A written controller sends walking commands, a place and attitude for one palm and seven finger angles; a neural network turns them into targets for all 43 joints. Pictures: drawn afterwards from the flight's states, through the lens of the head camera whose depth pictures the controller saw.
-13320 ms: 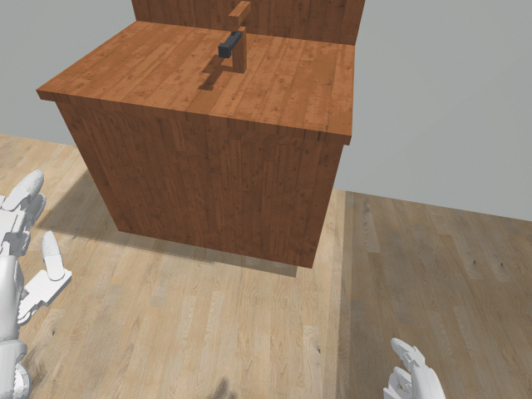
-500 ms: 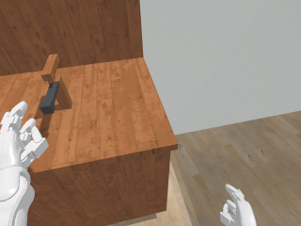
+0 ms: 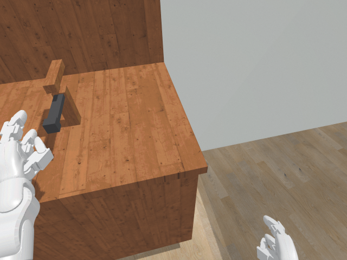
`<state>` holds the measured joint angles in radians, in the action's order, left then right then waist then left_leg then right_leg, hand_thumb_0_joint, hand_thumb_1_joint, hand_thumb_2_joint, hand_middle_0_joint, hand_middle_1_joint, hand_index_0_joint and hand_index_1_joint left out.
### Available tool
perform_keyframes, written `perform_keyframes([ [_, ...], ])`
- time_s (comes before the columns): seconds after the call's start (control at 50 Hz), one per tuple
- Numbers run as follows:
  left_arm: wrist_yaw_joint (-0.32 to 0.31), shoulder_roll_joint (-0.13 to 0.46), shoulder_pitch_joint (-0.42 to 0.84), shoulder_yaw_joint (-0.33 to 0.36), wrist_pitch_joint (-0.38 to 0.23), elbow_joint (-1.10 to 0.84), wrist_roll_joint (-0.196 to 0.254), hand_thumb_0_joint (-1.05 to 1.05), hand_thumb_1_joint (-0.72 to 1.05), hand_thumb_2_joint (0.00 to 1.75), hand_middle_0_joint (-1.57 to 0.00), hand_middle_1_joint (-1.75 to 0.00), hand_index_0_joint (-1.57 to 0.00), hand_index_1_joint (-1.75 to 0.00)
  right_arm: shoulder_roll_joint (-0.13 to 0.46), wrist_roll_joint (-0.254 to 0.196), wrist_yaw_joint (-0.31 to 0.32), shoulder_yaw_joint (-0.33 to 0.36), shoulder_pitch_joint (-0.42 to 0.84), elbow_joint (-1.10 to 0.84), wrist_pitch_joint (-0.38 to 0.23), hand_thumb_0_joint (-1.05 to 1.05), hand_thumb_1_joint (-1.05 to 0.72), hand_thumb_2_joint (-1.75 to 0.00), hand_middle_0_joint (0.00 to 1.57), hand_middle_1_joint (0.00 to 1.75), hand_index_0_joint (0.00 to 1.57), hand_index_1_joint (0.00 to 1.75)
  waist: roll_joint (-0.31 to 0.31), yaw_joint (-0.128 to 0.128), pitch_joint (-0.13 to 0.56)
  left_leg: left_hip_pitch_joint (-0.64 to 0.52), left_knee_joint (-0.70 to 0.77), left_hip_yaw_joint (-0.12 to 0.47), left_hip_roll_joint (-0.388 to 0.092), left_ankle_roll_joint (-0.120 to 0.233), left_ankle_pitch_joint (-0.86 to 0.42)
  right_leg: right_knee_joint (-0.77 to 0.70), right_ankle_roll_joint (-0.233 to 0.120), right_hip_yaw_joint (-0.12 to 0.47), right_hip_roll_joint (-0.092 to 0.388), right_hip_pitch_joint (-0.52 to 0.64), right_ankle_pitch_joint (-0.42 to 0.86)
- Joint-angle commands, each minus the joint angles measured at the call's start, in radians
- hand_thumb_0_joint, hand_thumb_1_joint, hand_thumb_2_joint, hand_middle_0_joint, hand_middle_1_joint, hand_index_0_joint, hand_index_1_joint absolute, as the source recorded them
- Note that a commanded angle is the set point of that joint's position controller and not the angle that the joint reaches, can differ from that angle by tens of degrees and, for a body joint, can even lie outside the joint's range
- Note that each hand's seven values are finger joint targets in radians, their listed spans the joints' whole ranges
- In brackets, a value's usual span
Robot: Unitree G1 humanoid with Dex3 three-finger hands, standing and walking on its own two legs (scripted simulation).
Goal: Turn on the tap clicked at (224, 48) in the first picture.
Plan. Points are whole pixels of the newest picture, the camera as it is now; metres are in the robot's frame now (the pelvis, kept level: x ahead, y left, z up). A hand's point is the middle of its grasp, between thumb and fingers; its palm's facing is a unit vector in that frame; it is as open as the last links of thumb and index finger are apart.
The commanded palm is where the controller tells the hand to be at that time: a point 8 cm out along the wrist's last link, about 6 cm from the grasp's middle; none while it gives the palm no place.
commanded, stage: reach beside the lever's end, fingers flat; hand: left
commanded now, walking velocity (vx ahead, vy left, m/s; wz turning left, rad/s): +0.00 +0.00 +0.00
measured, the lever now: (52, 125) +0.36 +0.34 +0.13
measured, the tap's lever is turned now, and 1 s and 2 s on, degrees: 0 0 11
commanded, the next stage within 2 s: push the lever round in 1.08 s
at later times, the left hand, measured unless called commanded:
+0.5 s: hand (44, 144) +0.29 +0.32 +0.14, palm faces +0.58 -0.80 -0.11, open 7.8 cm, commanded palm +0.26 +0.36 +0.13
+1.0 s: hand (44, 137) +0.32 +0.35 +0.13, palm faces +0.56 -0.82 -0.11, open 7.9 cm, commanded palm +0.28 +0.38 +0.12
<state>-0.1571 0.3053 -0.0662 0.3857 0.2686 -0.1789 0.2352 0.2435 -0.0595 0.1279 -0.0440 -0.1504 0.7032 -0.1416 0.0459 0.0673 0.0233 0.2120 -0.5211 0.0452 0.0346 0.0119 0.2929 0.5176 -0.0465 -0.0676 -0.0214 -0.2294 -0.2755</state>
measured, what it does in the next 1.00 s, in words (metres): stands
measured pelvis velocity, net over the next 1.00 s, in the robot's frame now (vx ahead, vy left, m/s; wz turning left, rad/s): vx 0.00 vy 0.00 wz -0.02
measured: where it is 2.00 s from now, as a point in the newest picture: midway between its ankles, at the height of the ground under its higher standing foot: outside the picture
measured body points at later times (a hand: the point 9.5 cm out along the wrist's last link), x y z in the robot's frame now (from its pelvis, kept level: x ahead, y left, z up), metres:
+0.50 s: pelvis +0.00 -0.01 +0.00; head +0.00 -0.02 +0.45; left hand +0.26 +0.36 +0.15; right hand +0.17 -0.25 -0.10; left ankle -0.01 +0.11 -0.74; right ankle +0.00 -0.09 -0.74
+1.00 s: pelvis +0.00 +0.00 +0.00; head +0.01 -0.01 +0.45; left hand +0.29 +0.39 +0.13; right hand +0.11 -0.27 -0.11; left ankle -0.01 +0.11 -0.74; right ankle +0.00 -0.09 -0.74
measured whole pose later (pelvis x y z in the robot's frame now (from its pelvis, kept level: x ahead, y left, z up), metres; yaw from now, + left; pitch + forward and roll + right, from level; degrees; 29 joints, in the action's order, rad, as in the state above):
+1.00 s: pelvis +0.00 +0.00 +0.00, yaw -1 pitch +3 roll -1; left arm -0.02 0.45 0.21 0.55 0.00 0.42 0.19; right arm 0.28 -0.07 0.11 0.00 -0.28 0.72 -0.11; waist 0.04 0.00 0.05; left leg 0.32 -0.57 0.03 0.02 0.02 0.30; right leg 0.53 -0.05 -0.05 -0.04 -0.33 -0.26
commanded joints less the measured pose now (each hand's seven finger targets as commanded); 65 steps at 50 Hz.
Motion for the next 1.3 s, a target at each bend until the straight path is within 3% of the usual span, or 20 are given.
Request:
perform_keyframes([
  [0.0,-0.010,0.236,0.227,0.100,-0.068,-0.183,-0.012,0.00,0.90,0.90,-0.17,-0.21,-0.17,-0.21,0.118,0.004,0.008,0.051,0.132,-0.162,-0.043,0.00,-0.90,-0.90,0.20,0.30,0.20,0.30,0.016,0.001,0.173,-0.023,0.065,0.010,-0.011,-0.007,-0.267,-0.065,0.015,0.032,0.026,0.077,0.207],
  [0.12,-0.010,0.258,0.344,0.100,-0.111,-0.105,-0.026,0.00,0.90,0.90,-0.16,-0.19,-0.16,-0.19,0.125,0.006,0.008,0.054,0.114,-0.142,-0.039,0.00,-0.90,-0.90,0.20,0.30,0.20,0.30,0.009,-0.024,0.168,-0.023,0.060,0.008,-0.013,-0.001,-0.253,-0.067,0.016,0.035,0.022,0.055,0.202],
  [0.26,0.022,0.311,0.349,0.146,-0.143,-0.011,-0.028,0.00,0.90,0.90,-0.16,-0.17,-0.16,-0.17,0.129,0.002,0.008,0.059,0.097,-0.132,-0.031,0.00,-0.90,-0.90,0.20,0.30,0.20,0.30,0.029,-0.014,0.186,-0.010,0.055,-0.001,-0.011,0.002,-0.272,-0.063,0.014,0.040,0.024,0.082,0.248],
  [0.32,0.038,0.330,0.358,0.163,-0.146,0.057,-0.019,0.00,0.90,0.90,-0.16,-0.17,-0.16,-0.17,0.138,-0.001,0.009,0.064,0.084,-0.136,-0.027,0.00,-0.90,-0.90,0.20,0.30,0.20,0.30,-0.017,-0.019,0.183,0.013,0.054,-0.002,-0.009,0.010,-0.255,-0.067,0.019,0.041,0.024,0.079,0.248],
  [0.42,0.047,0.354,0.460,0.158,-0.182,0.106,-0.032,0.00,0.90,0.90,-0.15,-0.15,-0.15,-0.15,0.142,-0.001,0.009,0.066,0.065,-0.127,-0.026,0.00,-0.90,-0.90,0.20,0.30,0.20,0.30,0.013,-0.039,0.193,0.015,0.046,-0.008,-0.006,0.015,-0.236,-0.067,0.021,0.049,0.025,0.061,0.236],
  [0.46,0.045,0.404,0.484,0.197,-0.205,0.135,-0.041,0.00,0.90,0.90,-0.15,-0.15,-0.15,-0.15,0.142,-0.002,0.008,0.067,0.053,-0.113,-0.026,0.00,-0.90,-0.90,0.20,0.30,0.20,0.30,0.029,-0.035,0.184,0.022,0.044,-0.006,-0.007,0.016,-0.224,-0.069,0.019,0.052,0.023,0.058,0.222],
  [0.48,0.050,0.381,0.496,0.172,-0.218,0.146,-0.044,0.00,0.90,0.90,-0.15,-0.15,-0.15,-0.15,0.143,0.000,0.006,0.068,0.047,-0.117,-0.027,0.00,-0.90,-0.90,0.20,0.30,0.20,0.30,0.044,-0.041,0.194,0.023,0.043,-0.007,-0.004,0.017,-0.221,-0.064,0.019,0.054,0.025,0.056,0.221],
  [0.56,0.069,0.432,0.547,0.198,-0.247,0.243,-0.050,0.00,0.90,0.90,-0.15,-0.15,-0.15,-0.15,0.150,-0.002,0.009,0.069,0.027,-0.102,-0.024,0.00,-0.90,-0.90,0.20,0.30,0.20,0.30,0.035,-0.049,0.182,0.055,0.034,-0.008,-0.003,0.022,-0.180,-0.068,0.021,0.060,0.023,0.039,0.189],
  [0.62,0.094,0.475,0.579,0.215,-0.253,0.353,-0.040,0.00,0.90,0.90,-0.15,-0.15,-0.15,-0.15,0.165,-0.005,0.010,0.071,0.006,-0.102,-0.019,0.00,-0.90,-0.90,0.20,0.30,0.20,0.30,-0.025,-0.060,0.193,0.104,0.024,-0.013,0.001,0.029,-0.149,-0.068,0.032,0.071,0.029,0.046,0.185],
  [0.66,0.102,0.513,0.628,0.236,-0.269,0.382,-0.051,0.00,0.90,0.90,-0.15,-0.15,-0.15,-0.15,0.164,-0.006,0.011,0.072,-0.006,-0.092,-0.015,0.00,-0.90,-0.90,0.20,0.30,0.20,0.30,0.021,-0.058,0.194,0.100,0.022,-0.011,-0.001,0.027,-0.151,-0.066,0.027,0.071,0.027,0.038,0.178],
  [0.68,0.109,0.486,0.610,0.212,-0.274,0.392,-0.051,0.00,0.90,0.90,-0.15,-0.15,-0.15,-0.15,0.162,-0.006,0.006,0.073,-0.011,-0.106,-0.017,0.00,-0.90,-0.90,0.20,0.30,0.20,0.30,0.043,-0.056,0.213,0.098,0.023,-0.012,0.001,0.026,-0.151,-0.062,0.027,0.071,0.028,0.043,0.177],
  [0.76,0.119,0.524,0.611,0.243,-0.311,0.410,-0.055,0.00,0.90,0.90,-0.15,-0.15,-0.15,-0.15,0.166,-0.006,-0.001,0.078,-0.034,-0.103,-0.016,0.00,-0.90,-0.90,0.20,0.30,0.20,0.30,0.052,-0.053,0.240,0.093,0.013,-0.008,-0.005,0.027,-0.175,-0.053,0.023,0.068,0.020,0.048,0.201],
  [0.78,0.123,0.490,0.601,0.217,-0.321,0.407,-0.051,0.00,0.90,0.90,-0.15,-0.15,-0.15,-0.15,0.164,-0.005,-0.004,0.079,-0.038,-0.112,-0.017,0.00,-0.90,-0.90,0.20,0.30,0.20,0.30,0.058,-0.055,0.248,0.090,0.014,-0.009,-0.004,0.027,-0.180,-0.050,0.024,0.067,0.020,0.048,0.208],
  [0.82,0.129,0.508,0.573,0.242,-0.337,0.412,-0.042,0.00,0.90,0.90,-0.15,-0.15,-0.15,-0.15,0.170,-0.003,-0.007,0.087,-0.049,-0.114,-0.017,0.00,-0.90,-0.90,0.20,0.30,0.20,0.30,0.010,-0.052,0.271,0.092,0.009,-0.009,-0.006,0.029,-0.194,-0.045,0.027,0.065,0.018,0.065,0.232],
  [0.88,0.129,0.461,0.533,0.219,-0.351,0.388,-0.037,0.00,0.90,0.90,-0.15,-0.15,-0.15,-0.15,0.166,-0.005,-0.010,0.089,-0.047,-0.120,-0.018,0.00,-0.90,-0.90,0.20,0.30,0.20,0.30,0.035,-0.046,0.261,0.073,0.019,-0.003,-0.009,0.026,-0.207,-0.043,0.022,0.055,0.013,0.050,0.224],
  [1.02,0.111,0.488,0.561,0.241,-0.322,0.399,-0.044,0.00,0.90,0.90,-0.15,-0.15,-0.15,-0.15,0.172,-0.003,-0.005,0.085,-0.043,-0.123,-0.014,0.00,-0.90,-0.90,0.20,0.30,0.20,0.30,0.000,-0.055,0.189,0.104,0.037,0.004,-0.010,0.028,-0.157,-0.057,0.024,0.050,0.012,0.018,0.161],
  [1.06,0.098,0.528,0.582,0.273,-0.335,0.365,-0.059,0.00,0.90,0.90,-0.15,-0.15,-0.15,-0.15,0.170,0.000,-0.002,0.085,-0.037,-0.114,-0.012,0.00,-0.90,-0.90,0.20,0.30,0.20,0.30,0.050,-0.050,0.197,0.080,0.033,0.004,-0.014,0.026,-0.175,-0.052,0.019,0.050,0.012,0.013,0.162],
  [1.14,0.107,0.453,0.611,0.194,-0.367,0.289,-0.062,0.00,0.90,0.90,-0.15,-0.15,-0.15,-0.15,0.162,0.010,-0.008,0.086,-0.042,-0.121,-0.022,0.00,-0.90,-0.90,0.20,0.30,0.20,0.30,0.108,-0.063,0.264,0.011,0.019,0.012,-0.016,0.013,-0.259,-0.032,0.012,0.045,0.006,0.013,0.220],
  [1.16,0.105,0.467,0.597,0.215,-0.367,0.308,-0.065,0.00,0.90,0.90,-0.15,-0.15,-0.15,-0.15,0.161,0.007,-0.006,0.087,-0.047,-0.109,-0.018,0.00,-0.90,-0.90,0.20,0.30,0.20,0.30,0.094,-0.061,0.255,0.012,0.020,0.017,-0.023,0.011,-0.255,-0.033,0.011,0.041,0.004,0.008,0.208],
  [1.28,0.136,0.358,0.528,0.144,-0.293,0.333,-0.032,0.00,0.90,0.90,-0.15,-0.15,-0.15,-0.15,0.164,-0.007,-0.003,0.090,-0.038,-0.123,-0.014,0.00,-0.90,-0.90,0.20,0.30,0.20,0.30,0.036,-0.054,0.231,0.005,0.031,0.030,-0.026,-0.008,-0.315,-0.036,0.011,0.022,0.008,0.008,0.245],
])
